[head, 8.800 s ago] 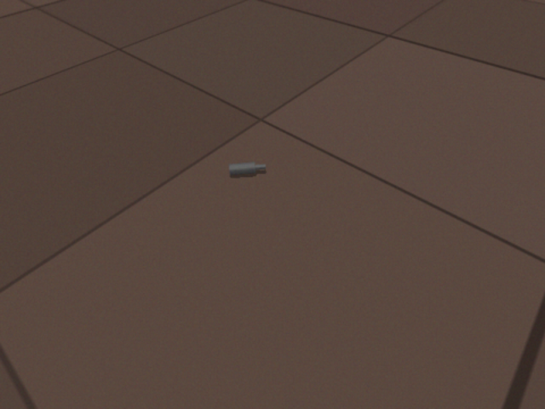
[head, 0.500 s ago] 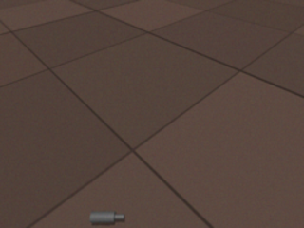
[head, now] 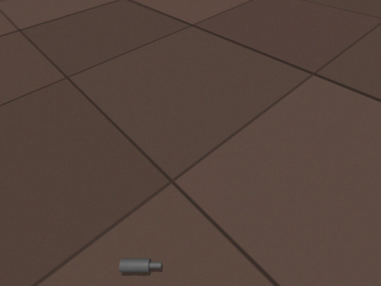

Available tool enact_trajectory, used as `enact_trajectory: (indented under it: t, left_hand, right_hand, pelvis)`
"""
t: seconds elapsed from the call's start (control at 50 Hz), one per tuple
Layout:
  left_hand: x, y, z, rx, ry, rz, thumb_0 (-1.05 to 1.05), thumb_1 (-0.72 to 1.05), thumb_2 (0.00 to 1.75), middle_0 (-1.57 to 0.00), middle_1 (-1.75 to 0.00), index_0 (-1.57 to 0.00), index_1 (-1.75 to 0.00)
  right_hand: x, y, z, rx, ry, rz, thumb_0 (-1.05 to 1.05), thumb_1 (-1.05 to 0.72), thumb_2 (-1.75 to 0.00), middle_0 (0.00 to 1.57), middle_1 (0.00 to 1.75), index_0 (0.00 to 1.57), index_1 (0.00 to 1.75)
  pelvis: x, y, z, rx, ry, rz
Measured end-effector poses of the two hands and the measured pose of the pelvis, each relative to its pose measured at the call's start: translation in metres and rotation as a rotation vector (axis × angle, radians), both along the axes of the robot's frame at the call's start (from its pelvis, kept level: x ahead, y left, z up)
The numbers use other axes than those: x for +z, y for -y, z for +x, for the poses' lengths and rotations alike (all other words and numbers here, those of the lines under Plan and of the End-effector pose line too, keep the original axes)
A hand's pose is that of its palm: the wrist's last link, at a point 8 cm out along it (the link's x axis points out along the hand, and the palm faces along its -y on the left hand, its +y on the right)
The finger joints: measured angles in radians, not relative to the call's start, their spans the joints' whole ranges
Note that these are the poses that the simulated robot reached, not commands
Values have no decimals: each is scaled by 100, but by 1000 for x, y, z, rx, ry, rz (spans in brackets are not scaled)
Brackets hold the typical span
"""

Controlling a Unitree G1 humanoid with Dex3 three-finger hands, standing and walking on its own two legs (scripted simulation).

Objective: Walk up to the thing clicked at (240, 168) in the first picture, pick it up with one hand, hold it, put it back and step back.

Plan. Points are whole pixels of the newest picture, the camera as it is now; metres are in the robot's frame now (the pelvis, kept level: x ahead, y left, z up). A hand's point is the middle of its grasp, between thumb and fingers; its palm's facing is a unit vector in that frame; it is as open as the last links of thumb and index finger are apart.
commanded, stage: stand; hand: left
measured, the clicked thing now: (141, 265) +0.38 +0.30 -0.75
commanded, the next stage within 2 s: walk up in 1.48 s
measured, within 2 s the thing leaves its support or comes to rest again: neither
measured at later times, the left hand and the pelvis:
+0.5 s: hand out of the picture +0.09 +0.26 -0.15, palm faces -0.02 -0.94 -0.35, open 7.4 cm; pelvis +0.01 +0.00 +0.00, yaw +0 degrees
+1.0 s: hand out of the picture +0.08 +0.26 -0.15, palm faces -0.02 -0.94 -0.34, open 7.4 cm; pelvis +0.00 +0.01 +0.00, yaw +0 degrees
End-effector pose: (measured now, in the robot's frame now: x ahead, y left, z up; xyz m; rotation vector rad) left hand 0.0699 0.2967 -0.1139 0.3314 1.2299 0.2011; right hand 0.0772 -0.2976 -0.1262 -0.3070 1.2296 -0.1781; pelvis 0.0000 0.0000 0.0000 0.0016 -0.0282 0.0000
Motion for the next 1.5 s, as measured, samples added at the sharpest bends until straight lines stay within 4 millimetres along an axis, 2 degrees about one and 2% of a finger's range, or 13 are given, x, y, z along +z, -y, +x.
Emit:
enact_trajectory:
  t: [0.12, 0.26, 0.52, 0.78, 1.06, 1.5]
  left_hand:
    - [-1, 5, 20, -12, 38, -19, 0, 91, 89, -20, -30, -20, -30]
    - [-1, 4, 28, -14, 42, -19, 0, 91, 89, -20, -30, -20, -30]
    - [1, -6, 18, 9, 8, -2, 0, 91, 89, -20, -30, -20, -30]
    - [0, -7, 9, 14, 8, -7, 1, 91, 89, -20, -30, -20, -30]
    - [-2, -9, 1, 15, -12, -10, 0, 91, 89, -20, -30, -20, -30]
    - [1, -10, 9, 9, 10, -4, 0, 91, 89, -20, -30, -20, -30]
  right_hand:
    - [5, 5, 1, -5, 2, -20, 0, -90, -90, 20, 30, 20, 30]
    - [6, 5, -4, -15, -11, -24, 0, -90, -90, 20, 30, 20, 30]
    - [1, -5, -7, -9, -28, -7, 0, -90, -90, 20, 30, 20, 30]
    - [4, -6, -1, -2, 1, -10, 0, -90, -90, 20, 30, 20, 30]
    - [4, -5, -14, -8, -28, -17, 0, -90, -90, 20, 30, 20, 30]
    - [3, -7, -8, -5, -17, -11, 0, -90, -90, 20, 30, 20, 30]
  pelvis:
    - [1, 1, 3, 0, -1, -2]
    - [1, 0, 6, -2, -2, -3]
    - [2, -3, 8, -3, -1, -2]
    - [2, -5, 5, -3, 9, -3]
    - [2, -7, 4, -3, 7, -1]
    - [1, -8, 7, 0, 7, -1]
